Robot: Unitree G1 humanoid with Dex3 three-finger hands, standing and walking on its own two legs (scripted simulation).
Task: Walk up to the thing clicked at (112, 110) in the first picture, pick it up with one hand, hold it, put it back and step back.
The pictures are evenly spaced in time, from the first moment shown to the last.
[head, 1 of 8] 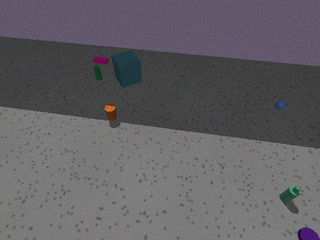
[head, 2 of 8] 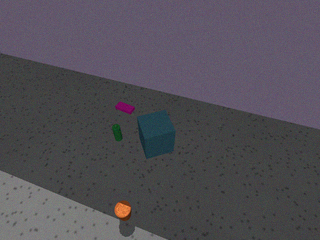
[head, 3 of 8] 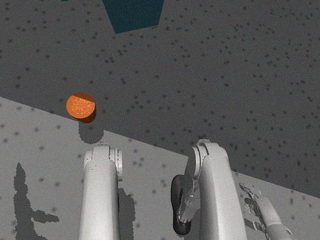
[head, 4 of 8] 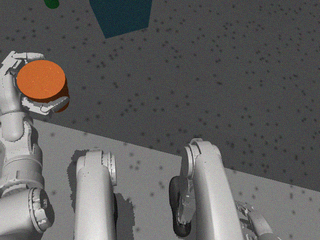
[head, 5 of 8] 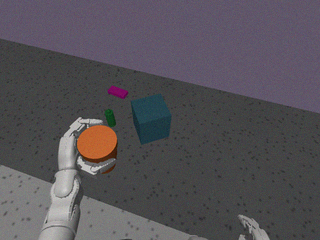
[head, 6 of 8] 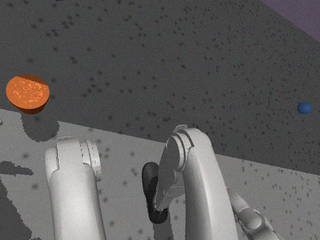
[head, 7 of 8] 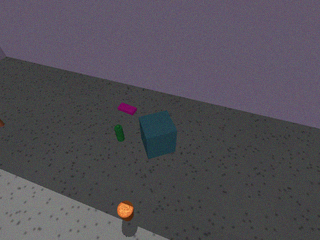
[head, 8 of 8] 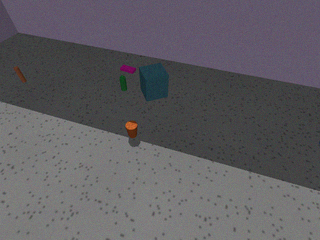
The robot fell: no
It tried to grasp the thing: yes
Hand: left
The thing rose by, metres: 0.69
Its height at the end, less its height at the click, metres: +0.00
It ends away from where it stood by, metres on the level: 0.01
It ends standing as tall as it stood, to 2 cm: yes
